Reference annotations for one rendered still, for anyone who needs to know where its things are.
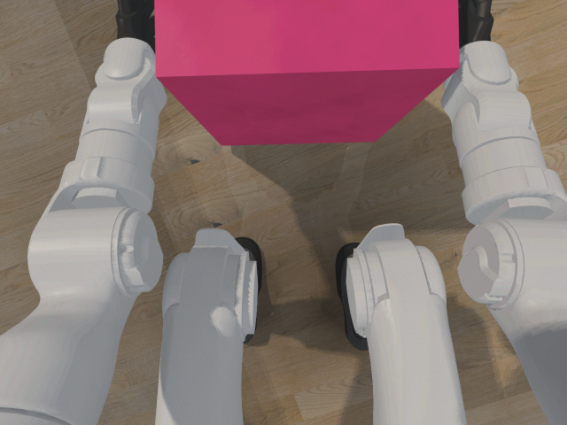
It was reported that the robot left forearm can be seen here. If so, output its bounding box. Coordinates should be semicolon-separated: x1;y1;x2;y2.
27;37;167;288

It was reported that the left robot upper arm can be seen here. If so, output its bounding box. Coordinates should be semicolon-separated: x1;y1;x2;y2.
0;206;163;425

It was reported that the carton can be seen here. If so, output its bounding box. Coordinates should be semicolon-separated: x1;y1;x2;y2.
154;0;460;146

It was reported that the robot left hand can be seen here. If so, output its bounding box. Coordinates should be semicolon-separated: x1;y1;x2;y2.
116;0;155;53

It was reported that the robot left shin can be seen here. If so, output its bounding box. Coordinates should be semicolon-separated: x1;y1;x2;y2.
162;228;247;335

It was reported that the robot left thigh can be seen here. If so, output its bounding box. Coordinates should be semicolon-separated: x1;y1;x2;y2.
155;244;258;425

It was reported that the right robot upper arm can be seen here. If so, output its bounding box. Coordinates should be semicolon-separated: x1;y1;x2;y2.
457;218;567;425

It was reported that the robot right hand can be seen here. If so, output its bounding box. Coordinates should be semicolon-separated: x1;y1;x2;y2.
458;0;493;49

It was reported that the robot right forearm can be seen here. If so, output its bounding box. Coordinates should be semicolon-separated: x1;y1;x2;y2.
441;41;567;225

